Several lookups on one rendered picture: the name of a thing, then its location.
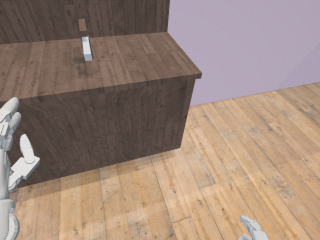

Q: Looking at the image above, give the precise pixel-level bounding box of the robot right hand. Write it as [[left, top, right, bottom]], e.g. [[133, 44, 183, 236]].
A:
[[238, 215, 269, 240]]

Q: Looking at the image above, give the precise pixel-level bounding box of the counter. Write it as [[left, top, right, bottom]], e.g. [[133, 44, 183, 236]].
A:
[[0, 0, 202, 188]]

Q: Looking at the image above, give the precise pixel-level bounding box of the tap lever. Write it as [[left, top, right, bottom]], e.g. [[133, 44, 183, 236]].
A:
[[82, 36, 93, 61]]

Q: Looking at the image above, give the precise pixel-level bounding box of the robot left hand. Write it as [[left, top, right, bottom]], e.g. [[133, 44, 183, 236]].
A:
[[0, 97, 40, 200]]

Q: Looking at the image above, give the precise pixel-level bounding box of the left robot forearm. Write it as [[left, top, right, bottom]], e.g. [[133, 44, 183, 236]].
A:
[[0, 199, 20, 240]]

